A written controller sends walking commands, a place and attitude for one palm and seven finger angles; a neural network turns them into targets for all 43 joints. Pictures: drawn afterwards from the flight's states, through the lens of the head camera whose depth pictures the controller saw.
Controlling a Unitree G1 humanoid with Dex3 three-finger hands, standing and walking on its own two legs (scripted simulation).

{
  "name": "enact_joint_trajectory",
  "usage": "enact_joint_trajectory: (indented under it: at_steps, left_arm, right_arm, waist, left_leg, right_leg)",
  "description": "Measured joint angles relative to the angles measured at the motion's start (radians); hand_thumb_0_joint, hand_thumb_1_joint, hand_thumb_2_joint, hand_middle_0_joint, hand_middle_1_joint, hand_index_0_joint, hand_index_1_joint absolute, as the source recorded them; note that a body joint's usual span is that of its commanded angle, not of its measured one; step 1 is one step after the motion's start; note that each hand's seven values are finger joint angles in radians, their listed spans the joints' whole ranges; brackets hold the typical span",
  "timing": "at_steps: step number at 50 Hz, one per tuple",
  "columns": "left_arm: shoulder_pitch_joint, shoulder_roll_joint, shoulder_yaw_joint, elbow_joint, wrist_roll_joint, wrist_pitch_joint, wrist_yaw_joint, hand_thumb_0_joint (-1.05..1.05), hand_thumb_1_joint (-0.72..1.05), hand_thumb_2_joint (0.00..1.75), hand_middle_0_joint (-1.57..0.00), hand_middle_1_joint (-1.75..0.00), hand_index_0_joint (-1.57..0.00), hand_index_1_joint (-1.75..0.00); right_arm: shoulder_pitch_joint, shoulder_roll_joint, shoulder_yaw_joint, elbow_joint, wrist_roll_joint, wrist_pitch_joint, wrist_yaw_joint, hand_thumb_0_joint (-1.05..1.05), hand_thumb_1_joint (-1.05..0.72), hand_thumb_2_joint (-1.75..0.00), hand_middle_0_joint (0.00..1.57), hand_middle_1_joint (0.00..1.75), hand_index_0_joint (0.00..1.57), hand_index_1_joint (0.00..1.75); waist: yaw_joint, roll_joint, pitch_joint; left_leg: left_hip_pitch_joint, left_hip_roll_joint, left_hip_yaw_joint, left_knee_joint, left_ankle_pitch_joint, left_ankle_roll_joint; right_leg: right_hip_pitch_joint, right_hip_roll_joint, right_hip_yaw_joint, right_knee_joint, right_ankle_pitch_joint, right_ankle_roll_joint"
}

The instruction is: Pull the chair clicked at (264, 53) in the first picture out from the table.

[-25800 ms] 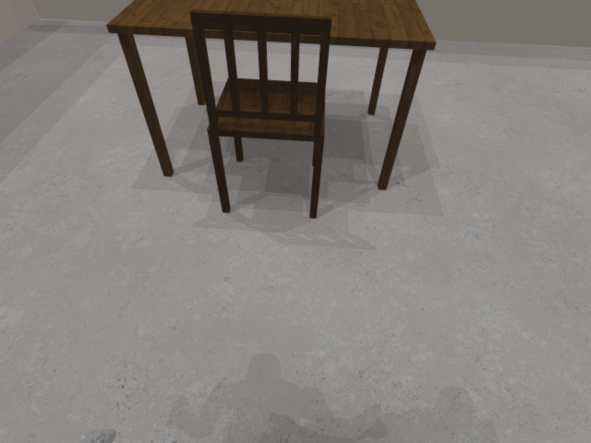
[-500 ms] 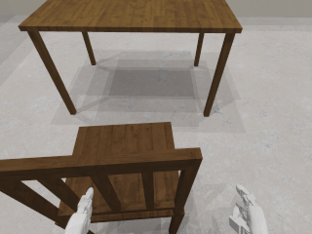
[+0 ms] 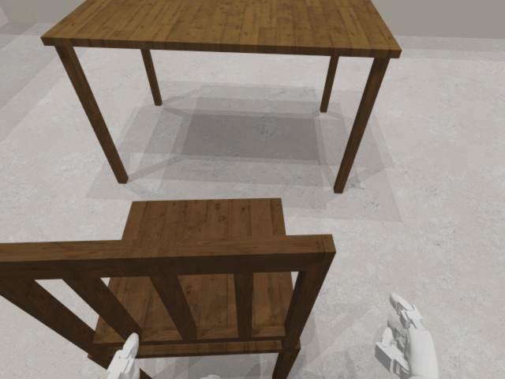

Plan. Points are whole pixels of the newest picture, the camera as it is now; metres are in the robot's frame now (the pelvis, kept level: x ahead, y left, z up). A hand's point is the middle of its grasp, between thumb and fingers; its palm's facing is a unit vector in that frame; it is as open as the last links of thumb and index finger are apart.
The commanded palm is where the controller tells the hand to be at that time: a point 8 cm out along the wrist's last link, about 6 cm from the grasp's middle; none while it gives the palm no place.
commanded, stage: draw the hand back to the body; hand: left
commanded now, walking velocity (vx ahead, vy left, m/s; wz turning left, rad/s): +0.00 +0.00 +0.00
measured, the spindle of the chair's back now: (178, 307) +0.24 +0.14 -0.01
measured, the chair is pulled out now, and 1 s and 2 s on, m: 0.65 0.63 0.63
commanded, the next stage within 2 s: step back with the hand held close in 1.50 s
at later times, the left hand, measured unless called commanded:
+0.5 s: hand out of the picture +0.11 +0.18 +0.09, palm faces +0.04 -0.96 -0.27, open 16.7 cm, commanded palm +0.08 +0.24 +0.14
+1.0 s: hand (5, 301) +0.16 +0.26 +0.19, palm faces +0.43 -0.77 -0.47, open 10.0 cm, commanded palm +0.13 +0.29 +0.23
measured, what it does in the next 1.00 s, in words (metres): rises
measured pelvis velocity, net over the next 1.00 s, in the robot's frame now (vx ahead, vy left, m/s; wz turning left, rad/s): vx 0.00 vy -0.01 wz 0.00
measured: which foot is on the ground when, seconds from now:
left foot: down 0.00-1.00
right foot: down 0.00-1.00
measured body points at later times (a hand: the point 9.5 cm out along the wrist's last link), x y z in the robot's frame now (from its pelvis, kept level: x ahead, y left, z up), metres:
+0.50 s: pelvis -0.02 +0.00 +0.01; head -0.02 -0.01 +0.46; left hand +0.11 +0.23 +0.11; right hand +0.18 -0.22 -0.05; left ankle +0.00 +0.14 -0.67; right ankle -0.01 -0.14 -0.67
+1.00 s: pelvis +0.00 -0.01 +0.07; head -0.01 -0.03 +0.51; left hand +0.14 +0.29 +0.21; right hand +0.20 -0.22 -0.01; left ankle +0.00 +0.14 -0.67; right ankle -0.01 -0.14 -0.67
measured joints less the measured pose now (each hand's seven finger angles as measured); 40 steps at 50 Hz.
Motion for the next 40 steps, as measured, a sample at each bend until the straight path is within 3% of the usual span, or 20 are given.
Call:
enact_joint_trajectory:
  at_steps: [7,12,15,22,25,28,32,40]
  left_arm:
    - [-0.062,0.014,0.099,-0.030,-0.079,-0.221,-0.042,-0.01,-0.54,0.21,0.00,-0.01,-0.01,0.00]
    - [-0.092,0.046,0.137,0.000,-0.121,-0.336,-0.120,-0.01,-0.54,0.21,0.00,0.00,-0.01,-0.01]
    - [-0.119,0.068,0.167,-0.018,-0.151,-0.375,-0.151,-0.01,-0.55,0.21,0.00,0.00,-0.01,-0.01]
    - [-0.152,0.110,0.208,-0.016,-0.189,-0.283,-0.171,-0.01,-0.52,0.22,-0.02,-0.02,-0.06,-0.03]
    - [-0.171,0.178,0.195,-0.050,-0.059,-0.164,-0.062,-0.01,-0.46,0.25,-0.03,-0.03,-0.11,-0.06]
    - [-0.183,0.211,0.178,-0.060,0.007,-0.062,0.027,-0.01,-0.38,0.28,-0.03,-0.04,-0.19,-0.11]
    - [-0.217,0.229,0.183,-0.030,0.029,-0.003,0.080,-0.01,-0.26,0.34,-0.05,-0.07,-0.28,-0.17]
    - [-0.264,0.241,0.237,0.005,0.030,0.048,0.118,-0.01,0.02,0.48,-0.08,-0.12,-0.39,-0.26]
  right_arm:
    - [-0.018,0.013,-0.012,0.053,0.010,-0.030,0.014,0.02,-0.90,-0.90,0.20,0.30,0.20,0.30]
    - [-0.041,0.028,-0.012,0.085,0.015,-0.035,0.037,0.02,-0.90,-0.90,0.20,0.30,0.20,0.30]
    - [-0.049,0.032,-0.009,0.098,0.022,-0.039,0.043,0.02,-0.90,-0.90,0.20,0.30,0.20,0.30]
    - [-0.040,0.030,0.016,0.104,0.038,-0.049,0.018,0.02,-0.90,-0.90,0.20,0.30,0.20,0.30]
    - [-0.024,0.021,0.034,0.108,0.018,-0.034,-0.013,0.02,-0.90,-0.90,0.20,0.30,0.20,0.30]
    - [-0.024,0.014,0.056,0.119,0.005,-0.013,-0.034,0.02,-0.90,-0.90,0.20,0.30,0.20,0.30]
    - [-0.030,0.007,0.074,0.136,-0.007,-0.010,-0.049,0.02,-0.90,-0.90,0.20,0.30,0.20,0.30]
    - [-0.038,-0.018,0.082,0.182,-0.020,-0.055,-0.038,0.02,-0.90,-0.90,0.20,0.30,0.20,0.30]
  waist:
    - [0.020,-0.002,0.013]
    - [0.023,-0.001,0.027]
    - [0.024,0.005,0.041]
    - [0.021,0.025,0.064]
    - [0.038,0.029,0.081]
    - [0.035,0.041,0.104]
    - [0.032,0.045,0.141]
    - [0.042,0.037,0.202]
  left_leg:
    - [-0.030,0.002,-0.015,0.037,-0.006,-0.006]
    - [-0.040,0.007,-0.011,0.050,-0.004,-0.008]
    - [-0.031,0.009,-0.012,0.050,0.001,-0.009]
    - [0.055,0.014,-0.010,-0.011,0.028,-0.008]
    - [0.133,0.021,-0.006,-0.066,0.046,-0.012]
    - [0.226,0.029,-0.003,-0.141,0.073,-0.010]
    - [0.326,0.035,0.005,-0.236,0.112,-0.008]
    - [0.466,0.029,0.020,-0.385,0.171,-0.007]
  right_leg:
    - [-0.022,0.004,-0.013,0.030,-0.006,-0.005]
    - [-0.037,0.009,-0.007,0.045,-0.002,-0.007]
    - [-0.027,0.011,-0.008,0.043,0.004,-0.007]
    - [0.060,0.015,-0.008,-0.023,0.035,-0.007]
    - [0.138,0.022,-0.007,-0.084,0.059,-0.007]
    - [0.233,0.029,-0.007,-0.168,0.092,-0.010]
    - [0.333,0.034,-0.003,-0.269,0.136,-0.011]
    - [0.467,0.026,0.004,-0.407,0.192,-0.010]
